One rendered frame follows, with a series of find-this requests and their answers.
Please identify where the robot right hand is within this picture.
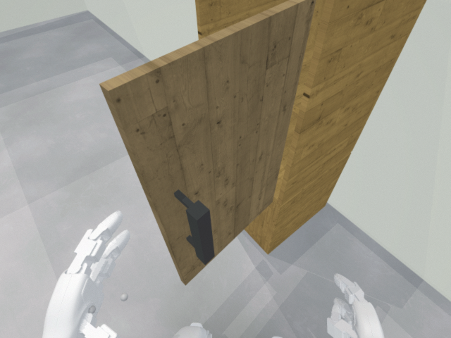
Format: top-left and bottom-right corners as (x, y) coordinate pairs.
(327, 273), (384, 338)

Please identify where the cupboard door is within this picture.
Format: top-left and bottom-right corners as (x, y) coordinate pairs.
(99, 0), (316, 285)

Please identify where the handle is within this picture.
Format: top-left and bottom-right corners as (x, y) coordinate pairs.
(174, 190), (215, 265)

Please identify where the robot left hand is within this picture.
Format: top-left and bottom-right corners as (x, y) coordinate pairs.
(42, 211), (130, 338)

